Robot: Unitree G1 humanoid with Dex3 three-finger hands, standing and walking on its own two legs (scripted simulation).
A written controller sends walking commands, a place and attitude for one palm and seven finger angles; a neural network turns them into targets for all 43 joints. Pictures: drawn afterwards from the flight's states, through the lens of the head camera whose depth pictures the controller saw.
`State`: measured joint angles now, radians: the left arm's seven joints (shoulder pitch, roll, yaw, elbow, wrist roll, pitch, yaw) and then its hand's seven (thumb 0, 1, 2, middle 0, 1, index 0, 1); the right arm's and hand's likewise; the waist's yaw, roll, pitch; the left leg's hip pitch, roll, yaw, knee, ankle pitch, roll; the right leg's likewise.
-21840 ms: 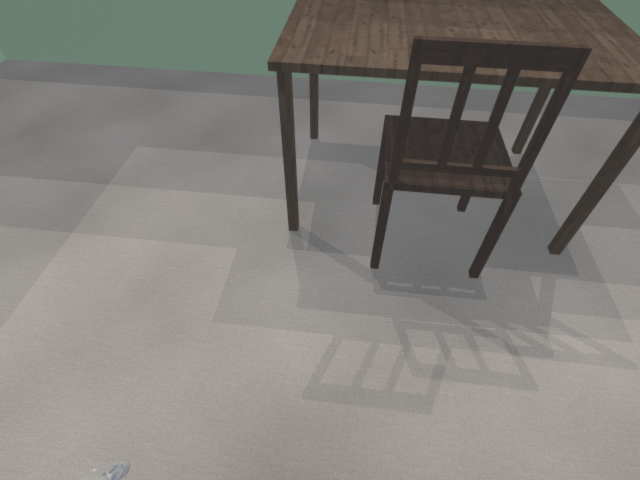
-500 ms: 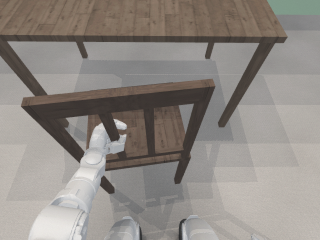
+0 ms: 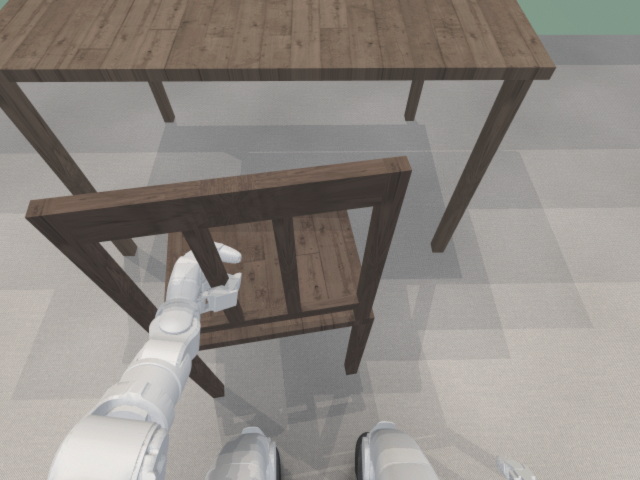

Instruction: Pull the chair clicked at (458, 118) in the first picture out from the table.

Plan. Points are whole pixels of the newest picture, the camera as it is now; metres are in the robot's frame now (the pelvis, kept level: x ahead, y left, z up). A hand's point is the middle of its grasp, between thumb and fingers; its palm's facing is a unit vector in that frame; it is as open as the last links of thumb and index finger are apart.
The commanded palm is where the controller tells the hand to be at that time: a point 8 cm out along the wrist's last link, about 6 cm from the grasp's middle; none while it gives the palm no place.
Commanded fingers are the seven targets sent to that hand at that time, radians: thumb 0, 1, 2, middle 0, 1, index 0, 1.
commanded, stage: step backward, pulling the chair out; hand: left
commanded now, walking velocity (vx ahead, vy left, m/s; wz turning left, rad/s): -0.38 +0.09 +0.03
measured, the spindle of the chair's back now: (218, 280) +0.38 +0.16 -0.06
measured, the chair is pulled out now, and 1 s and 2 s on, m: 0.29 0.43 0.70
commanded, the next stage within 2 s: stop walking, hand still on the chair in 1.22 s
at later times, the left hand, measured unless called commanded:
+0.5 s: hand (225, 299) +0.35 +0.14 -0.05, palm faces +0.02 -0.98 -0.19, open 5.7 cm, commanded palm +0.33 +0.20 -0.04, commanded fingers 0.00 0.90 0.90 -0.50 -1.45 -0.50 -1.45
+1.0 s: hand (208, 388) +0.23 +0.15 -0.05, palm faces +0.01 -0.98 -0.19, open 5.7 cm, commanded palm +0.23 +0.20 -0.04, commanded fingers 0.00 0.90 0.90 -0.50 -1.45 -0.50 -1.45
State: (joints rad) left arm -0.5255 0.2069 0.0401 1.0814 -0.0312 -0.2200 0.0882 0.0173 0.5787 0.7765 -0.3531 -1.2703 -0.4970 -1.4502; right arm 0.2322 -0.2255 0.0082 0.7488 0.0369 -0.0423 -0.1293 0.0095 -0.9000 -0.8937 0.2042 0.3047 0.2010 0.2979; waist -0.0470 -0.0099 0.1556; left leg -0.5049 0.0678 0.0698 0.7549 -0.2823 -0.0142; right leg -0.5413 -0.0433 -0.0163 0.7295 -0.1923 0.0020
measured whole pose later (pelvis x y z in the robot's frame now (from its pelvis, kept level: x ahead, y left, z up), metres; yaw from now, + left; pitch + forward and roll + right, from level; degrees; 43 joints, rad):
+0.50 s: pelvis -0.03 +0.01 +0.02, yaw +1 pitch +3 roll -1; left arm -0.59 0.20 0.09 1.11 -0.02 -0.20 0.09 0.04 0.60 0.76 -0.31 -1.27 -0.50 -1.45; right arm 0.16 -0.24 0.01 0.77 0.02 -0.04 -0.11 0.01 -0.90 -0.89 0.21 0.31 0.20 0.30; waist -0.08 0.01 0.20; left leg -0.42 0.05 -0.04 0.73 -0.39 -0.05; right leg -0.41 -0.03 -0.04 0.56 -0.19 0.02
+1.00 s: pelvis -0.14 +0.02 +0.02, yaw +0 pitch +2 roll -1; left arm -0.53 0.18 0.09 1.11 -0.03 -0.21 0.09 0.04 0.60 0.74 -0.31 -1.26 -0.50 -1.45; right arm 0.17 -0.27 0.01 0.79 0.03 -0.03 -0.13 0.01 -0.90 -0.89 0.21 0.30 0.20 0.30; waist -0.08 0.03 0.15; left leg -0.38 0.03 -0.04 0.67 -0.33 -0.03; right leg -0.43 -0.04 -0.04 0.59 -0.19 0.03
